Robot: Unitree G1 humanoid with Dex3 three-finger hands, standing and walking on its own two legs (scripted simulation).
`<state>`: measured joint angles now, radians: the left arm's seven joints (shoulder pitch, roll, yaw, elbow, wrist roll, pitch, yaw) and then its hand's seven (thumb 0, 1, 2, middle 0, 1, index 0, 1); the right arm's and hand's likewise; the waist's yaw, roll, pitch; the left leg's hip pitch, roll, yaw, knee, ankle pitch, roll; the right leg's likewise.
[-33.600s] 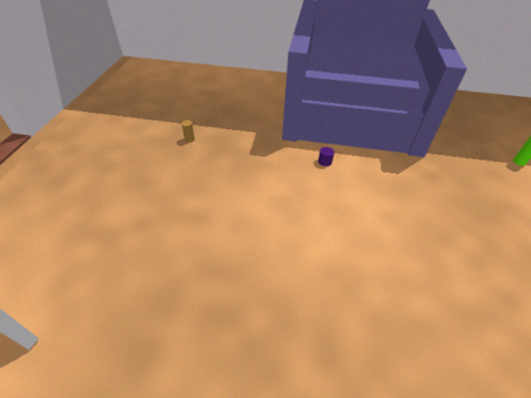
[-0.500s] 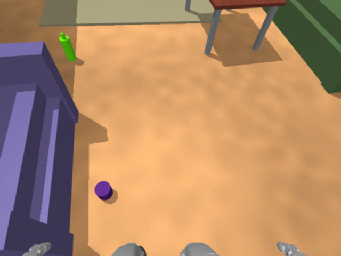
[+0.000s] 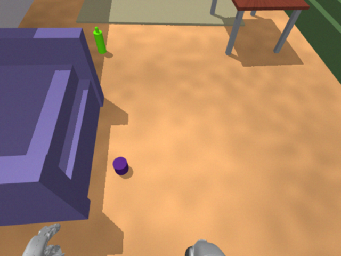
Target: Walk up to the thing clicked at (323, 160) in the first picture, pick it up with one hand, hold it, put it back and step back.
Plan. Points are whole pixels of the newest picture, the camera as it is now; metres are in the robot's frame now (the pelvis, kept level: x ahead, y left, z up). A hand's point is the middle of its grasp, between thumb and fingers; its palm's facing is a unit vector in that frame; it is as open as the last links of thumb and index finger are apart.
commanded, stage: step back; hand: left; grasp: from above
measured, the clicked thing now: (120, 166) +0.65 +0.27 -0.71
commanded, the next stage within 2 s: none
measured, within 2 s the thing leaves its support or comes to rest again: neither
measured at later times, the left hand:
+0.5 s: hand out of the picture -0.10 +0.24 -0.13, palm faces -0.09 -0.91 -0.41, open 7.4 cm
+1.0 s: hand out of the picture -0.23 +0.25 -0.14, palm faces -0.05 -0.92 -0.38, open 7.4 cm
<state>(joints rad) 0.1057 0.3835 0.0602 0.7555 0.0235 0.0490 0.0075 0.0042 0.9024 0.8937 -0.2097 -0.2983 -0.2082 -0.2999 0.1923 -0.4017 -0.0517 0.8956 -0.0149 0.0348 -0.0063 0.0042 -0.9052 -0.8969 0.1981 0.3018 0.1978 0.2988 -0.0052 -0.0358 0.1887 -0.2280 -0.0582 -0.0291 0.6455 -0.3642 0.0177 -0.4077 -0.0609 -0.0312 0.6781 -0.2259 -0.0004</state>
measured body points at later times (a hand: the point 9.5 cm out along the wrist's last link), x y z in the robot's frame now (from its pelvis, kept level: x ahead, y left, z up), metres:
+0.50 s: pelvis -0.17 -0.02 +0.00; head -0.14 -0.04 +0.45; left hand -0.09 +0.29 -0.10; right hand -0.07 -0.35 -0.11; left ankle -0.08 +0.11 -0.67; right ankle -0.18 -0.14 -0.72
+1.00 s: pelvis -0.35 -0.01 +0.01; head -0.30 +0.00 +0.45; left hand -0.23 +0.30 -0.11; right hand -0.26 -0.33 -0.10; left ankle -0.28 +0.11 -0.72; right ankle -0.39 -0.14 -0.68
